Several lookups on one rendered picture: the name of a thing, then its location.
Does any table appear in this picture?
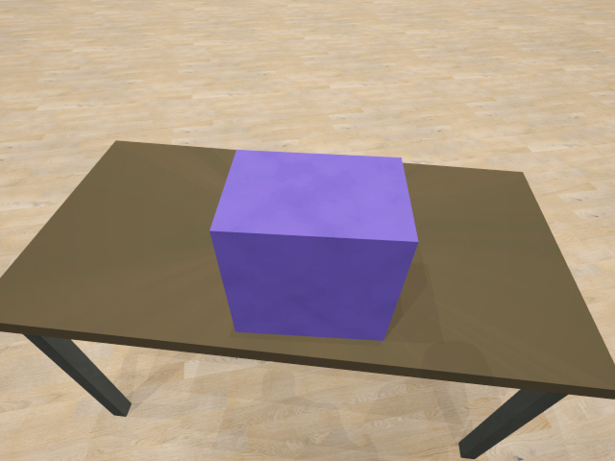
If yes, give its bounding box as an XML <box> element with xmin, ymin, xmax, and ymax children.
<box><xmin>0</xmin><ymin>140</ymin><xmax>615</xmax><ymax>459</ymax></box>

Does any carton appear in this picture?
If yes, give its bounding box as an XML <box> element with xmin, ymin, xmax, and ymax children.
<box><xmin>209</xmin><ymin>150</ymin><xmax>418</xmax><ymax>341</ymax></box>

